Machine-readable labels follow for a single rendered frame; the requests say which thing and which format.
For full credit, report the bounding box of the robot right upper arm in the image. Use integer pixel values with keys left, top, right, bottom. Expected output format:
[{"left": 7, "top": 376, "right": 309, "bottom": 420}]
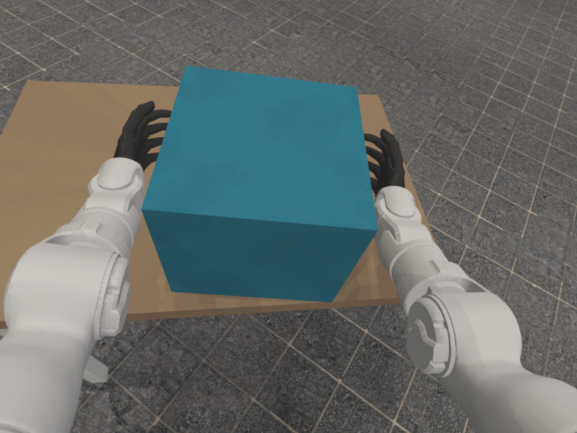
[{"left": 406, "top": 292, "right": 577, "bottom": 433}]

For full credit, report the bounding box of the table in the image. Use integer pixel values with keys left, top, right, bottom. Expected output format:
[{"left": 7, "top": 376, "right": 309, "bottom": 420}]
[{"left": 0, "top": 80, "right": 436, "bottom": 383}]

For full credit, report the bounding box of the right robot forearm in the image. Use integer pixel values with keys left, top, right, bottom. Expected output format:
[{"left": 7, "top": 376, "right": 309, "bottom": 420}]
[{"left": 373, "top": 186, "right": 522, "bottom": 356}]

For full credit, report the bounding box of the robot left upper arm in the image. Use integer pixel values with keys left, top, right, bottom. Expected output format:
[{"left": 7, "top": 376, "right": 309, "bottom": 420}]
[{"left": 0, "top": 242, "right": 131, "bottom": 433}]

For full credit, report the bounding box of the left robot forearm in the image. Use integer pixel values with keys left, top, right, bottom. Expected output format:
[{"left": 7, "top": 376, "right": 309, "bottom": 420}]
[{"left": 4, "top": 158, "right": 146, "bottom": 327}]

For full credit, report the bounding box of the carton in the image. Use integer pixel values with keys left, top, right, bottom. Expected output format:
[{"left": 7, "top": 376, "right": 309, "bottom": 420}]
[{"left": 142, "top": 66, "right": 378, "bottom": 302}]

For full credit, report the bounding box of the robot left hand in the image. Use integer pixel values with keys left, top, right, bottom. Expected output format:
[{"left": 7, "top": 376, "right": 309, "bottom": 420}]
[{"left": 114, "top": 101, "right": 172, "bottom": 172}]

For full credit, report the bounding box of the robot right hand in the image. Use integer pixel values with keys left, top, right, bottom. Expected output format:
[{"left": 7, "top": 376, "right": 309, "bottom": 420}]
[{"left": 364, "top": 129, "right": 405, "bottom": 198}]

